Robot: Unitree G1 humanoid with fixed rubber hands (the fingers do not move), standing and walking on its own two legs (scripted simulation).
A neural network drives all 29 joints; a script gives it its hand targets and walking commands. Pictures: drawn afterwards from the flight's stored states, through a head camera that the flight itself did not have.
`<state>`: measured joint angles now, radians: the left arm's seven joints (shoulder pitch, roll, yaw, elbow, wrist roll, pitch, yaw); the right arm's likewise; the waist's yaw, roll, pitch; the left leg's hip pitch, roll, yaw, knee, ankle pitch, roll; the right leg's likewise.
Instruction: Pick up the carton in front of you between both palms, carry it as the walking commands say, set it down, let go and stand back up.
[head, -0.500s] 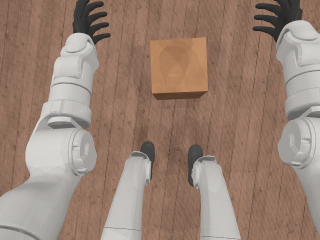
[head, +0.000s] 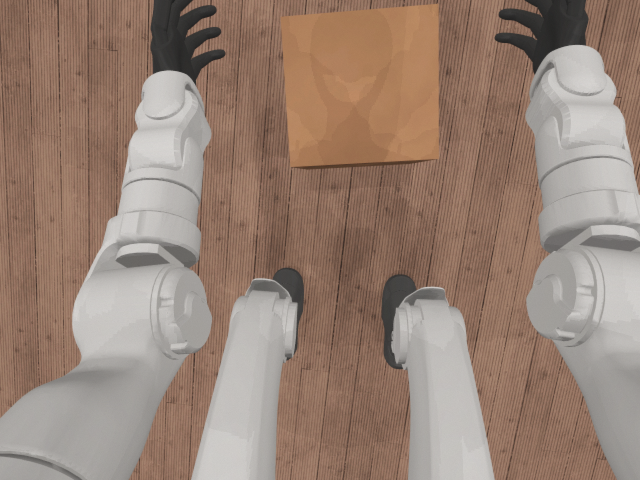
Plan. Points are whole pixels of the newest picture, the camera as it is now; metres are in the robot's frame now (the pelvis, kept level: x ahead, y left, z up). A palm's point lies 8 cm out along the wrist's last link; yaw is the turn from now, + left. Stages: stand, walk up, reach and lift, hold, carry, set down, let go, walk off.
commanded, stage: reach and lift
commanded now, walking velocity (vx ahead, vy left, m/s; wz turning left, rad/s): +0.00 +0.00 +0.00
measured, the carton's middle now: (358, 105) +0.52 -0.01 -0.43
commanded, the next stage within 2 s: none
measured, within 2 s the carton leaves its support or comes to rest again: leaves its support in 1.40 s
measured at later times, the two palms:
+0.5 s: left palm (236, 106) +0.51 +0.17 -0.35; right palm (482, 94) +0.53 -0.19 -0.35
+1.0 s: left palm (254, 104) +0.51 +0.15 -0.36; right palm (465, 90) +0.53 -0.17 -0.36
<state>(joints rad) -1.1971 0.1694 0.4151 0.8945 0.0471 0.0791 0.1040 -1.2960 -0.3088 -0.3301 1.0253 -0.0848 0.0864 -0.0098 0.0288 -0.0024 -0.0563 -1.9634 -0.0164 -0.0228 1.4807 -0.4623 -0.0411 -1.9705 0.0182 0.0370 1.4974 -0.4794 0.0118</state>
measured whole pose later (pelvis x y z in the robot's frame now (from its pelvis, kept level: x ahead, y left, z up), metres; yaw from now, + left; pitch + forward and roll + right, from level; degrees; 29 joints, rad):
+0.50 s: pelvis -0.06 +0.00 -0.17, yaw +1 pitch +38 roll +2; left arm -1.61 0.33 0.20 1.15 -0.18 0.11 0.14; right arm -1.70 -0.50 -0.04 1.26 0.19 0.11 -0.05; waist 0.03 0.02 0.44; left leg -2.24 -0.04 -0.02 2.12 -0.55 -0.06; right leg -2.25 0.03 0.04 2.15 -0.56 0.02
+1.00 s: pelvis -0.05 +0.00 -0.18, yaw +1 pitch +36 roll +3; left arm -1.59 0.27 0.18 1.13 -0.18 0.09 0.14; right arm -1.69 -0.45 0.01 1.25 0.19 0.09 -0.04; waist 0.02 0.02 0.46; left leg -2.23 -0.05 -0.02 2.17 -0.58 -0.06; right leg -2.24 0.02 0.04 2.21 -0.60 0.01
